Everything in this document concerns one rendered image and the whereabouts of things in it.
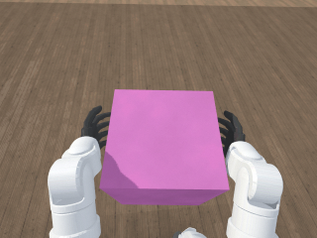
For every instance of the robot left forearm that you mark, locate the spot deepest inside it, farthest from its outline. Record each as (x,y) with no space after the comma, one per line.
(72,191)

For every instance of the carton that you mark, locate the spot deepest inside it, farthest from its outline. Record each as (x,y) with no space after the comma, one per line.
(163,148)

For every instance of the robot right forearm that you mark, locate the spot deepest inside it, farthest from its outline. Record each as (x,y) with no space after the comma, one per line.
(257,194)

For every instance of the robot right hand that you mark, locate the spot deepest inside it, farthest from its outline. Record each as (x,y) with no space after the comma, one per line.
(234,132)

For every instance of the robot right shin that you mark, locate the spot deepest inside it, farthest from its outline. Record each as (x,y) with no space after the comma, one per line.
(189,229)

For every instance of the robot left hand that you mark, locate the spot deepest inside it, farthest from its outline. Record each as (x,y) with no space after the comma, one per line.
(91,127)

